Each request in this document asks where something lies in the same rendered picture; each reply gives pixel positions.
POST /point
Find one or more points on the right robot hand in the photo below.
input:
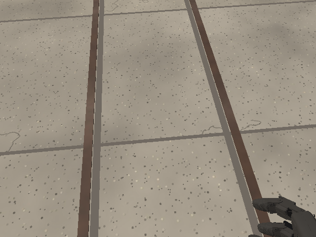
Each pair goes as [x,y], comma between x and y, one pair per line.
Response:
[303,223]

